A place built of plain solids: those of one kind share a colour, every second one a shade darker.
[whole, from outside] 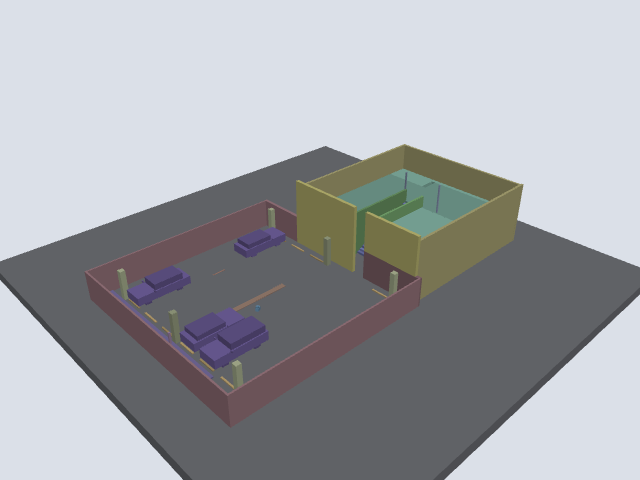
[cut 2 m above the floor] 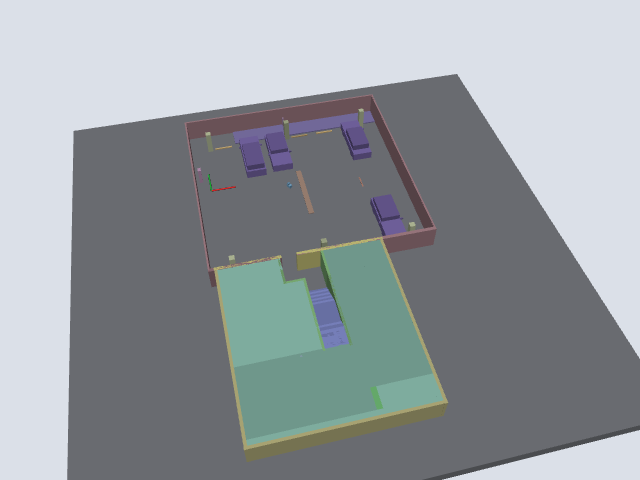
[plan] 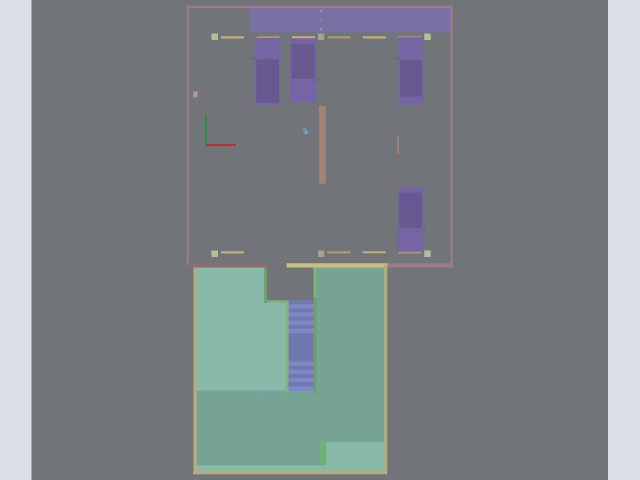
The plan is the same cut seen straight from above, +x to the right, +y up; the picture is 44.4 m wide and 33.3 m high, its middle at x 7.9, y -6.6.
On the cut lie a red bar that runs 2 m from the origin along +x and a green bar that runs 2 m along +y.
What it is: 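The pedestrian entrance of an underground car park of the 2000s; a paved forecourt at street level 3.05 m over the deck; an open stair well of 17 risers of 0.179 m and treads of 0.28 m, 1.73 m wide, two flights in line with a mid landing, across the facade; under a glazed canopy, a plain doorway into the deck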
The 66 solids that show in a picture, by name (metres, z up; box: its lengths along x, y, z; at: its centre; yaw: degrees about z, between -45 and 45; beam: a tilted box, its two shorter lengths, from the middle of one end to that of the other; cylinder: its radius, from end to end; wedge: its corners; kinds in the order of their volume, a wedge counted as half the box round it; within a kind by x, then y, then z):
{
 "paving_1": {"box": [4.88, 2.28, 3.1], "at": [1.78, -9.64, 1.5]},
 "paving_2": {"box": [6.38, 6.26, 3.1], "at": [2.53, -13.9, 1.5]},
 "paving_3": {"box": [8.58, 1.62, 3.1], "at": [3.63, -21.43, 1.5]},
 "paving_4": {"box": [13.0, 0.4, 3.1], "at": [5.84, -22.43, 1.5]},
 "paving_5": {"box": [13.0, 3.6, 3.1], "at": [5.84, -18.82, 1.5]},
 "paving_6": {"box": [4.89, 6.27, 3.1], "at": [9.9, -13.9, 1.5]},
 "paving_7": {"box": [4.89, 2.28, 3.1], "at": [9.9, -9.64, 1.5]},
 "paving_8": {"box": [4.02, 1.62, 3.1], "at": [10.33, -21.43, 1.5]},
 "stair_step_1": {"box": [1.75, 0.33, 2.92], "at": [6.59, -16.91, 1.41]},
 "stair_step_2": {"box": [1.75, 0.62, 2.74], "at": [6.59, -16.77, 1.32]},
 "stair_step_3": {"box": [1.75, 0.9, 2.56], "at": [6.59, -16.62, 1.23]},
 "stair_step_4": {"box": [1.75, 1.19, 2.38], "at": [6.59, -16.48, 1.14]},
 "stair_step_5": {"box": [1.75, 1.47, 2.2], "at": [6.59, -16.34, 1.05]},
 "stair_step_6": {"box": [1.75, 1.75, 2.02], "at": [6.59, -16.2, 0.96]},
 "stair_step_7": {"box": [1.75, 2.04, 1.84], "at": [6.59, -16.06, 0.87]},
 "stair_step_8": {"box": [1.75, 4.03, 1.66], "at": [6.59, -15.06, 0.78]},
 "stair_step_9": {"box": [1.75, 4.31, 1.49], "at": [6.59, -14.92, 0.69]},
 "stair_step_10": {"box": [1.75, 4.6, 1.31], "at": [6.59, -14.78, 0.6]},
 "stair_step_11": {"box": [1.75, 4.88, 1.13], "at": [6.59, -14.63, 0.51]},
 "stair_step_12": {"box": [1.75, 5.16, 0.95], "at": [6.59, -14.49, 0.42]},
 "stair_step_13": {"box": [1.75, 5.45, 0.77], "at": [6.59, -14.35, 0.33]},
 "stair_step_14": {"box": [1.75, 5.73, 0.59], "at": [6.59, -14.21, 0.24]},
 "stair_step_15": {"box": [1.75, 6.02, 0.41], "at": [6.59, -14.07, 0.15]},
 "stair_step_16": {"box": [1.75, 6.3, 0.23], "at": [6.59, -13.93, 0.06]},
 "boundary_1": {"box": [0.23, 14.55, 5.68], "at": [-0.76, -15.58, 2.79]},
 "boundary_2": {"box": [13.46, 0.23, 5.63], "at": [5.84, -22.73, 2.76]},
 "boundary_3": {"box": [0.23, 14.55, 5.64], "at": [12.45, -15.58, 2.77]},
 "wall_1": {"box": [0.15, 18.0, 2.66], "at": [-1.27, 0.65, 1.28]},
 "wall_2": {"box": [5.73, 0.3, 2.66], "at": [1.51, -8.36, 1.28]},
 "wall_3": {"box": [18.46, 0.15, 2.66], "at": [7.88, 9.57, 1.28]},
 "wall_4": {"box": [11.53, 0.3, 2.66], "at": [11.34, -8.36, 1.28]},
 "wall_5": {"box": [0.15, 18.0, 2.66], "at": [17.04, 0.65, 1.28]},
 "car_1": {"box": [1.58, 3.01, 0.55], "at": [4.26, 4.42, 1.22]},
 "car_2": {"box": [1.78, 4.66, 0.77], "at": [4.26, 5.08, 0.56]},
 "car_3": {"box": [1.82, 4.42, 0.72], "at": [6.73, 5.18, 0.54]},
 "car_4": {"box": [1.62, 2.43, 0.41], "at": [6.73, 5.8, 1.11]},
 "car_5": {"box": [1.77, 4.48, 0.72], "at": [14.18, -5.18, 0.54]},
 "car_6": {"box": [1.57, 2.49, 0.43], "at": [14.18, -4.54, 1.11]},
 "car_7": {"box": [1.52, 2.53, 0.54], "at": [14.21, 4.61, 1.15]},
 "car_8": {"box": [1.72, 4.73, 0.7], "at": [14.21, 5.11, 0.53]},
 "facade_1": {"box": [5.29, 0.3, 6.17], "at": [1.73, -8.36, 3.04]},
 "facade_2": {"box": [7.01, 0.3, 6.17], "at": [9.08, -8.36, 3.04]},
 "rim_guard_1": {"box": [0.2, 2.47, 4.16], "at": [4.13, -9.74, 2.03]},
 "rim_guard_2": {"box": [1.7, 0.2, 4.16], "at": [4.88, -10.88, 2.03]},
 "rim_guard_3": {"box": [0.2, 6.45, 4.16], "at": [5.63, -14.0, 2.03]},
 "rim_guard_4": {"box": [0.2, 6.65, 4.16], "at": [7.56, -13.9, 2.03]},
 "rim_guard_5": {"box": [0.2, 2.47, 4.16], "at": [7.56, -9.74, 2.03]},
 "walkway_1": {"box": [13.96, 1.69, 0.15], "at": [9.98, 8.65, 0.03]},
 "column_1": {"box": [0.45, 0.45, 2.63], "at": [0.6, -7.55, 1.26]},
 "column_2": {"box": [0.45, 0.45, 2.63], "at": [0.6, 7.5, 1.26]},
 "column_3": {"box": [0.45, 0.45, 2.63], "at": [7.98, -7.55, 1.26]},
 "column_4": {"box": [0.45, 0.45, 2.63], "at": [7.98, 7.5, 1.26]},
 "column_5": {"box": [0.45, 0.45, 2.63], "at": [15.36, -7.55, 1.26]},
 "column_6": {"box": [0.45, 0.45, 2.63], "at": [15.36, 7.5, 1.26]},
 "drain_bed_1": {"box": [0.42, 1.62, 2.68], "at": [8.12, -21.43, 1.29]},
 "hump_1": {"box": [0.47, 5.41, 0.12], "at": [8.07, 0.0, 0.01]},
 "wheelstop_1": {"box": [1.6, 0.15, 0.15], "at": [1.83, -7.46, 0.03]},
 "wheelstop_2": {"box": [1.6, 0.15, 0.15], "at": [1.83, 7.46, 0.03]},
 "wheelstop_3": {"box": [1.6, 0.15, 0.15], "at": [4.29, 7.46, 0.03]},
 "wheelstop_4": {"box": [1.6, 0.15, 0.15], "at": [6.75, 7.46, 0.03]},
 "wheelstop_5": {"box": [1.6, 0.15, 0.15], "at": [9.21, -7.46, 0.03]},
 "wheelstop_6": {"box": [1.6, 0.15, 0.15], "at": [9.21, 7.46, 0.03]},
 "wheelstop_7": {"box": [1.6, 0.15, 0.15], "at": [11.67, -7.46, 0.03]},
 "wheelstop_8": {"box": [1.6, 0.15, 0.15], "at": [11.67, 7.46, 0.03]},
 "pay_station_1": {"box": [0.3, 0.4, 1.5], "at": [-0.75, 3.5, 0.7]},
 "canopy_post_1": {"box": [0.12, 0.12, 5.78], "at": [3.99, -17.27, 2.84]}
}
